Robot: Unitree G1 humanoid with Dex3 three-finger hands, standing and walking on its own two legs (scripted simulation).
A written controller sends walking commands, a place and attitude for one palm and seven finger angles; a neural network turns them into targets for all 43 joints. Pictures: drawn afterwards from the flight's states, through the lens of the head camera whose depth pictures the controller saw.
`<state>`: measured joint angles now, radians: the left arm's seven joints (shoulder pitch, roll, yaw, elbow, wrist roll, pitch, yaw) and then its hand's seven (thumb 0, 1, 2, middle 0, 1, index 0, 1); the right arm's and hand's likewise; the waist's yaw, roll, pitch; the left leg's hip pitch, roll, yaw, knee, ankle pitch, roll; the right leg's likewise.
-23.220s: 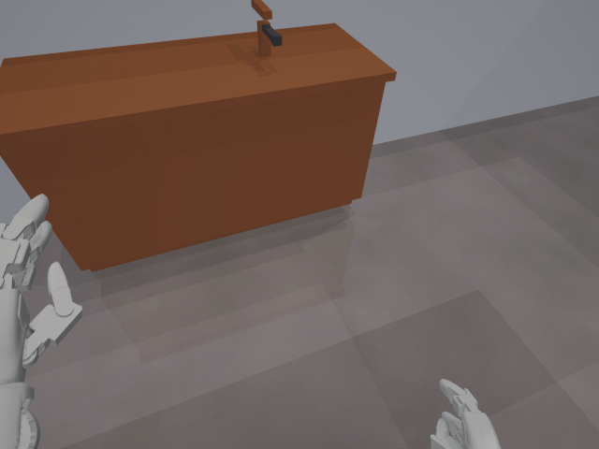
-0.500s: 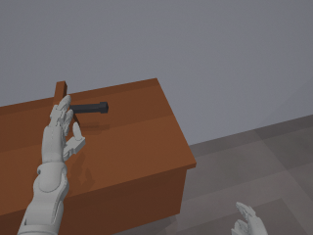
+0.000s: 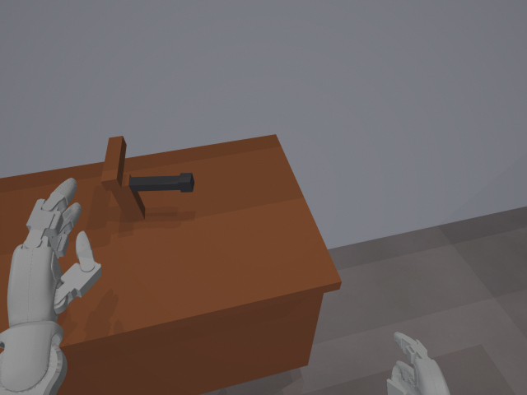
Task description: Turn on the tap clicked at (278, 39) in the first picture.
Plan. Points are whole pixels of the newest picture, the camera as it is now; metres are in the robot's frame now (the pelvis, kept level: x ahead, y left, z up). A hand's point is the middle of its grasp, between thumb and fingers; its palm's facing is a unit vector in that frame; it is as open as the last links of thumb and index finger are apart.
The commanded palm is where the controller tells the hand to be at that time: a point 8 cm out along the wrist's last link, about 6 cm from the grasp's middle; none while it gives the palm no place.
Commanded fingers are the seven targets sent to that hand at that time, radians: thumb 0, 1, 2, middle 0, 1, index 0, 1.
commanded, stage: draw the hand back beside the body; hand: left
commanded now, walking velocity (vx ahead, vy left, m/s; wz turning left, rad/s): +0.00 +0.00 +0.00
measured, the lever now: (186, 182) +0.49 +0.22 +0.03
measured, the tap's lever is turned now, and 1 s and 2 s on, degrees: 78 78 78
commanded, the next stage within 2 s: step back with the hand held close in 0.38 s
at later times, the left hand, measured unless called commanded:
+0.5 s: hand (82, 282) +0.19 +0.23 +0.15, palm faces +0.42 -0.84 -0.35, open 7.5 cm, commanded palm +0.15 +0.28 +0.17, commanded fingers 0.00 0.90 0.90 -0.20 -0.30 -0.20 -0.30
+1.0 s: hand (44, 324) +0.14 +0.25 +0.16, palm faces +0.36 -0.81 -0.47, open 7.4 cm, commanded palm +0.10 +0.29 +0.17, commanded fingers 0.00 0.90 0.90 -0.20 -0.30 -0.20 -0.30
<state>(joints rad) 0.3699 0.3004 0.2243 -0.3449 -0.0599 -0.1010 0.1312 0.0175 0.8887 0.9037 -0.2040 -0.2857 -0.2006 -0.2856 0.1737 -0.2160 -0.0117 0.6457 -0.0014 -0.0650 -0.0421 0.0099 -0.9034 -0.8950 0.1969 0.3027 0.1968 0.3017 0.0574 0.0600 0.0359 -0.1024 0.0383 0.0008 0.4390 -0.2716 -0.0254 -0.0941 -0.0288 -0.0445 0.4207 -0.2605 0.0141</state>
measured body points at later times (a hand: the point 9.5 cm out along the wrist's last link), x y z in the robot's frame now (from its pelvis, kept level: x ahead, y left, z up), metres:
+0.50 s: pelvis -0.01 -0.01 +0.00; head -0.01 -0.03 +0.45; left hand +0.17 +0.28 +0.17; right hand +0.19 -0.22 -0.09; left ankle -0.02 +0.14 -0.74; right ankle -0.02 -0.13 -0.74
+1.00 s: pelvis -0.07 +0.01 -0.01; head -0.04 -0.01 +0.44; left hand +0.12 +0.29 +0.18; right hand +0.11 -0.23 -0.10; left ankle -0.02 +0.14 -0.74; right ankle -0.02 -0.13 -0.74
